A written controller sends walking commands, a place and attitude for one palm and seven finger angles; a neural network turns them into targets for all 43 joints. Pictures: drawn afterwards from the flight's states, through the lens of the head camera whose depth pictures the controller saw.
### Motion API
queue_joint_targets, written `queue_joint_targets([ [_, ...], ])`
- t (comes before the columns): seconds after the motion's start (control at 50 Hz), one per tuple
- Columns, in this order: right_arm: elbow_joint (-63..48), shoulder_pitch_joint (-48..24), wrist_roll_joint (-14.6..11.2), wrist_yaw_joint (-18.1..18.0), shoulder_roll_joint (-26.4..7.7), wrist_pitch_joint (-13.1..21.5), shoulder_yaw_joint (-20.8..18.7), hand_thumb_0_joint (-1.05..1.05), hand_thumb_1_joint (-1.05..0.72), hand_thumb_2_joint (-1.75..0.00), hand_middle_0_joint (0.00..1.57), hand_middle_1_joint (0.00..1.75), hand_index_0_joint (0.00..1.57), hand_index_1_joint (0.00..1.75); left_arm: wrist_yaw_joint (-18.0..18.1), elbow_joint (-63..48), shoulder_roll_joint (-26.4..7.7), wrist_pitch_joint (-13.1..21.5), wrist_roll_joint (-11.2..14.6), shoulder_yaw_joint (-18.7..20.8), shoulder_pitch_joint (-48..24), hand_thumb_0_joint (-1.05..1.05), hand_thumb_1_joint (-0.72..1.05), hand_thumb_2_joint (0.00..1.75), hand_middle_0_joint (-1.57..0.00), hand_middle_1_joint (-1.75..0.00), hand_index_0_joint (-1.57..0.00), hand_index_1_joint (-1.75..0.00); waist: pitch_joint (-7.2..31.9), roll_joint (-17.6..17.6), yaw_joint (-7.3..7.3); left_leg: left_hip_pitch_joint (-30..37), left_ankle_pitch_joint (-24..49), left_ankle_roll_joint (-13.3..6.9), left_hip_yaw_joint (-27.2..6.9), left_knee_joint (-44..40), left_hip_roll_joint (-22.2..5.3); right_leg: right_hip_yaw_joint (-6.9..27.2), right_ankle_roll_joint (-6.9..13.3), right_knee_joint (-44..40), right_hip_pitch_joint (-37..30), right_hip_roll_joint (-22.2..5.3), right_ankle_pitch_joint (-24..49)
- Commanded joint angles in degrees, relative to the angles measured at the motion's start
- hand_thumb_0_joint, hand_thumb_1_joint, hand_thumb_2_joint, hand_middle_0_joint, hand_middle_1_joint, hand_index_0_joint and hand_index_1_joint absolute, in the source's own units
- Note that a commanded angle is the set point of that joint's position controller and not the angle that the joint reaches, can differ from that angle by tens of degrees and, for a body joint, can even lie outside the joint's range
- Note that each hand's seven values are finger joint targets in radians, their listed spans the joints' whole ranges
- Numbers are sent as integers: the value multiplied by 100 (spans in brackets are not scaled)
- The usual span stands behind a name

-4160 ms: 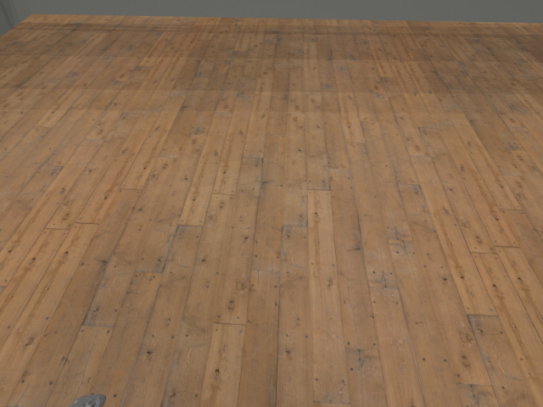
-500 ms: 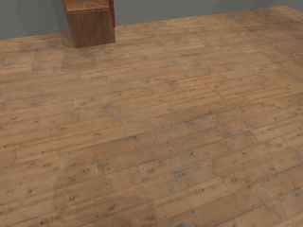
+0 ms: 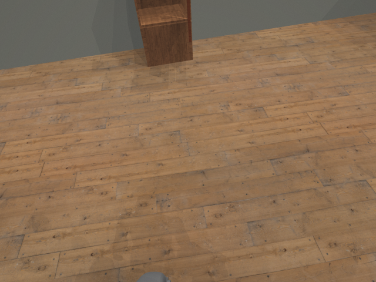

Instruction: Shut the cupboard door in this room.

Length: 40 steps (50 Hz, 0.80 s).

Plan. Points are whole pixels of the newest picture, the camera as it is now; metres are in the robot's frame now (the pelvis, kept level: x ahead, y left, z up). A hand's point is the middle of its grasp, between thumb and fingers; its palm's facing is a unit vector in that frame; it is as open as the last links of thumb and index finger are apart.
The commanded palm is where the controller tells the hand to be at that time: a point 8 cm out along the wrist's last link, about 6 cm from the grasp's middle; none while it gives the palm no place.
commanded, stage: turn or walk to find it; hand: left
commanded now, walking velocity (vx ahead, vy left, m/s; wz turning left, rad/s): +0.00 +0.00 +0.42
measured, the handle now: out of the picture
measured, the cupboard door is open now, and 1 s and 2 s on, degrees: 79 79 79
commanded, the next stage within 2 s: stand and wait in 0.46 s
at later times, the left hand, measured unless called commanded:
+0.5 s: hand out of the picture +0.01 +0.26 -0.16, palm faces +0.23 -0.94 -0.26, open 7.4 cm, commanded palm none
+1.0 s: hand out of the picture -0.07 +0.20 -0.19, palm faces +0.37 -0.90 -0.22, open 7.4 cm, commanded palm none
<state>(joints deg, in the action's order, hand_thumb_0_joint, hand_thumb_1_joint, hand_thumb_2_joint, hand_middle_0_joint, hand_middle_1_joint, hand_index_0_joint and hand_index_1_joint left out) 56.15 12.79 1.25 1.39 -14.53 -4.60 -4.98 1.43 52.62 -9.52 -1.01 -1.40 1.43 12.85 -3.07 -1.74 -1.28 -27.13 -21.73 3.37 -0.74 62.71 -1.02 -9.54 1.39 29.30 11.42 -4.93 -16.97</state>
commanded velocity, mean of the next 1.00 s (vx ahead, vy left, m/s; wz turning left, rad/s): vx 0.00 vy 0.00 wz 0.27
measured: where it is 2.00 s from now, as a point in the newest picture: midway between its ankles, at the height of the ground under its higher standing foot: outside the picture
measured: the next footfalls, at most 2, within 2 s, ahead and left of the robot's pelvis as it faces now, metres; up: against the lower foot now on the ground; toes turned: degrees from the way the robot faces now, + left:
left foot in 0.20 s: +0.02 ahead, +0.15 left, +0.00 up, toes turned +11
right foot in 0.60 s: +0.05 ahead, -0.09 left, +0.00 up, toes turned +9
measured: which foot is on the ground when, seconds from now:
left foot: up 0.00-0.18, down 0.20-0.60, up 0.62-0.96, down 0.98-1.00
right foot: down 0.00-0.20, up 0.22-0.58, down 0.60-1.00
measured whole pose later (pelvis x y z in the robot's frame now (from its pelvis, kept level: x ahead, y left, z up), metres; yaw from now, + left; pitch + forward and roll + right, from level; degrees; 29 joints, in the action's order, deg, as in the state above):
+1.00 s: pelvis -0.02 +0.01 -0.01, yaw +19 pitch -1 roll +0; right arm 60.2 11.8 0.6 -0.1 -10.9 -2.2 -2.3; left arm 1.5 59.2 -11.3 -1.5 -0.8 2.2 15.1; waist -3.6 1.7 0.9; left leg -12.6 -15.7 0.7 1.9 30.8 -0.5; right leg -9.2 -0.2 34.2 13.8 -5.0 -18.7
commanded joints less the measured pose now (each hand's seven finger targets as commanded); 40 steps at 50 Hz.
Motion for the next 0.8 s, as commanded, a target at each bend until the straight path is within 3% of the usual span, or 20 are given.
queue_joint_targets([
  [0.0, -487, -566, -30, -27, -212, 157, 24, 0, -90, -90, 20, 30, 20, 30, 63, -194, -1304, 145, -32, 364, 352, 0, 90, 90, -20, -30, -20, -30, 160, 1086, 360, -105, -369, 47, 273, -922, -90, 895, 669, -948, -529, -1475, 2291],
  [0.06, -499, -642, -72, -44, -167, 220, 84, 0, -90, -90, 20, 30, 20, 30, 53, -66, -1441, 124, -47, 421, 504, 0, 90, 90, -20, -30, -20, -30, 395, 1322, 445, 281, -493, -19, 474, -1785, -35, 813, 687, -586, -817, -1544, 3159],
  [0.1, -453, -488, -83, -65, -195, 246, 94, 0, -90, -90, 20, 30, 20, 30, 47, -39, -1480, 97, -36, 425, 461, 0, 90, 90, -20, -30, -20, -30, 485, 1360, 363, 675, -224, -67, 622, -2345, 23, 696, 562, -373, -727, -1520, 3261],
  [0.14, -383, -144, -64, -71, -300, 294, 79, 0, -90, -90, 20, 30, 20, 30, 37, -29, -1440, 60, 9, 435, 277, 0, 90, 90, -20, -30, -20, -30, 551, 1124, 113, 1437, 659, -147, 641, -3478, -41, 368, 220, 105, -312, -1402, 2672],
  [0.16, -340, 41, -38, -70, -578, 349, 25, 0, -90, -90, 20, 30, 20, 30, 12, -72, -1289, 19, 61, 414, 305, 0, 90, 90, -20, -30, -20, -30, 690, 405, 5, 2219, 1556, -305, 215, -3984, -403, 106, -84, 770, 364, -1151, 1880],
  [0.18, -369, 235, 5, -90, -1125, 387, -93, 0, -90, -90, 20, 30, 20, 30, -27, -255, -939, -13, 88, 355, 365, 0, 90, 90, -20, -30, -20, -30, 763, -1216, -68, 2852, 3288, -936, -1538, -4163, -1733, -172, -509, 1843, 1679, -424, -530],
  [0.2, -309, 470, -14, -137, -1334, 353, -140, 0, -90, -90, 20, 30, 20, 30, -13, -419, -831, -50, 36, 255, 20, 0, 90, 90, -20, -30, -20, -30, 661, -1338, -235, 2556, 3926, -1494, -1893, -4356, -2278, 233, -542, 2778, 1929, -192, -2040],
  [0.24, -270, 308, -5, -235, -1098, 379, -87, 0, -90, -90, 20, 30, 20, 30, 9, -365, -900, -113, 41, 306, -317, 0, 90, 90, -20, -30, -20, -30, 510, -1242, -209, 2171, 3360, -1463, -1628, -4344, -1883, 791, -501, 3490, 2107, -230, -1568],
  [0.28, -409, -168, -3, -249, -818, 414, 24, 0, -90, -90, 20, 30, 20, 30, -59, -211, -876, -78, 51, 323, -136, 0, 90, 90, -20, -30, -20, -30, 360, -829, 43, 1942, 3382, -1265, -1036, -4308, -1406, 796, -527, 3436, 1912, -209, -916],
  [0.32, -468, -268, -17, -242, -831, 426, 32, 0, -90, -90, 20, 30, 20, 30, -84, -133, -865, -84, 64, 306, -12, 0, 90, 90, -20, -30, -20, -30, 383, -696, 88, 1830, 3241, -1227, -864, -4353, -1252, 741, -558, 3119, 1665, -143, -804],
  [0.46, -505, -158, 26, -201, -877, 350, -56, 0, -90, -90, 20, 30, 20, 30, -58, -326, -721, -69, 74, 253, -143, 0, 90, 90, -20, -30, -20, -30, 472, -766, -36, 1799, 2696, -1307, -1312, -4304, -1196, 653, -538, 1681, 1120, 150, -902],
  [0.5, -508, -261, 27, -197, -836, 340, -48, 0, -90, -90, 20, 30, 20, 30, -35, -233, -676, -25, 91, 229, 138, 0, 90, 90, -20, -30, -20, -30, 526, -795, 104, 1601, 2700, -1239, -1327, -4140, -1143, 583, -493, 971, 628, 249, -614],
  [0.54, -489, -330, -17, -189, -688, 344, -23, 0, -90, -90, 20, 30, 20, 30, -14, -59, -720, 63, 73, 222, 562, 0, 90, 90, -20, -30, -20, -30, 639, -460, 304, 1161, 2200, -930, -1114, -3710, -838, 547, -470, -337, -305, 234, 424],
  [0.56, -468, -241, -68, -168, -422, 363, 21, 0, -90, -90, 20, 30, 20, 30, 17, -19, -961, 132, 24, 241, 636, 0, 90, 90, -20, -30, -20, -30, 657, 206, 321, 653, 1427, -613, -773, -3147, -448, 1137, -330, -931, -830, -293, 650],
  [0.58, -558, -157, -104, -145, -41, 365, 117, 0, -90, -90, 20, 30, 20, 30, 49, -28, -1417, 186, -25, 297, 572, 0, 90, 90, -20, -30, -20, -30, 531, 1532, 254, -91, -80, -259, -129, -2380, 221, 2530, 174, -1305, -950, -1520, 933],
  [0.6, -637, -407, -58, -162, -246, 282, 68, 0, -90, -90, 20, 30, 20, 30, 34, -119, -1544, 171, -5, 307, 547, 0, 90, 90, -20, -30, -20, -30, 390, 1588, 417, 60, -971, -244, -285, -1594, 200, 2865, 703, -1574, -153, -2012, 762],
  [0.62, -619, -449, -26, -168, -305, 207, 33, 0, -90, -90, 20, 30, 20, 30, 59, -115, -1442, 168, -7, 322, 381, 0, 90, 90, -20, -30, -20, -30, 238, 1691, 336, 80, -938, -267, -410, -1049, 118, 2918, 852, -1658, 213, -1889, 500],
  [0.66, -300, -228, -28, -135, -261, 201, 33, 0, -90, -90, 20, 30, 20, 30, 35, -107, -1138, 163, 1, 226, -48, 0, 90, 90, -20, -30, -20, -30, -125, 1033, 112, 171, -367, -261, -287, -546, 35, 2067, 735, -1491, 436, -1311, 767],
  [0.68, -191, -89, -29, -125, -194, 209, 49, 0, -90, -90, 20, 30, 20, 30, 21, -92, -1056, 172, 1, 196, -98, 0, 90, 90, -20, -30, -20, -30, -48, 961, 60, 250, -213, -222, -186, -576, 41, 1689, 624, -1345, 333, -1092, 1178],
  [0.78, -67, -243, -75, -167, -57, 256, 129, 0, -90, -90, 20, 30, 20, 30, 35, 235, -1065, 194, -8, 216, 430, 0, 90, 90, -20, -30, -20, -30, 173, 1208, 312, 503, -393, -108, 148, -1659, 0, 1424, 736, -1049, -397, -1112, 2646],
])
